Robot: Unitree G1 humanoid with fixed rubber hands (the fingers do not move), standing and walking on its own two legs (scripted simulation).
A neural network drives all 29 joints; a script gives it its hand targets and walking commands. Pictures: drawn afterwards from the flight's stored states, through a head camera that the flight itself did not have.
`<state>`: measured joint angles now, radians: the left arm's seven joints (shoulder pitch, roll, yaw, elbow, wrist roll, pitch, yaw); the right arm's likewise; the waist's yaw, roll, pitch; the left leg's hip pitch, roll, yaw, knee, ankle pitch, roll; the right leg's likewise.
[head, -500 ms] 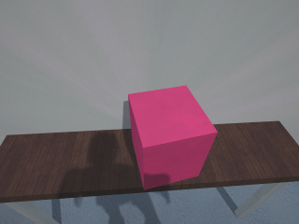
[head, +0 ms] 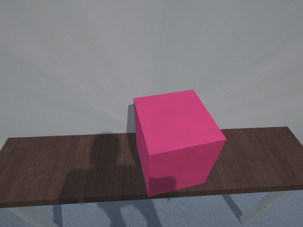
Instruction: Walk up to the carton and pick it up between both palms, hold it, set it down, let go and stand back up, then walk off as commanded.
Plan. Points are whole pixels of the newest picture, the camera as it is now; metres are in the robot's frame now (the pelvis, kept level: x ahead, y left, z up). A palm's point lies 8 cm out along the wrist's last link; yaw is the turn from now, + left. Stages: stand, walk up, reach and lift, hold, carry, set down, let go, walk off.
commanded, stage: walk off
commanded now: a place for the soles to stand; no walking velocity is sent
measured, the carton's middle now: (170, 143) +0.40 -0.04 -0.01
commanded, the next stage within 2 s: none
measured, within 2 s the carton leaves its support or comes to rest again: neither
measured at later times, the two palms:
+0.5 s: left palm out of the picture -0.02 +0.22 -0.14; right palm out of the picture +0.00 -0.38 -0.17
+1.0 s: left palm out of the picture -0.16 +0.27 -0.15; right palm out of the picture -0.13 -0.36 -0.15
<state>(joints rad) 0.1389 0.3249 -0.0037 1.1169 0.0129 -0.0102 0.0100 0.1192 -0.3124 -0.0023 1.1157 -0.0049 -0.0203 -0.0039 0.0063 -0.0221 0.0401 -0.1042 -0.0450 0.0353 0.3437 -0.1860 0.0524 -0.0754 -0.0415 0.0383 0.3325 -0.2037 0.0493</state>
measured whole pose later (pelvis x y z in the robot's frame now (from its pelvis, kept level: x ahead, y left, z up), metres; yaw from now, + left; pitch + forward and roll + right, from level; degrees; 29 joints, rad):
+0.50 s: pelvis -0.10 -0.08 -0.03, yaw +0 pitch -4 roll +2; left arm 0.15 0.31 0.04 0.87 0.05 0.04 0.02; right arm 0.08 -0.37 -0.07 0.87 0.00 0.10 -0.03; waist -0.02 0.05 0.33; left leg -0.45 -0.13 -0.20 1.11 -0.58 0.02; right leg -0.30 0.09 0.06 0.73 -0.36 -0.08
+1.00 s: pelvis -0.25 -0.06 -0.05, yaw +5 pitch -6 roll +1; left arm 0.09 0.39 0.07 0.82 0.03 0.04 0.02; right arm 0.15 -0.38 -0.07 0.87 -0.01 0.06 0.01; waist 0.02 -0.04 0.28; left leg -0.24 -0.08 -0.07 0.81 -0.46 0.03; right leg -0.49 -0.01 0.01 0.74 -0.18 -0.02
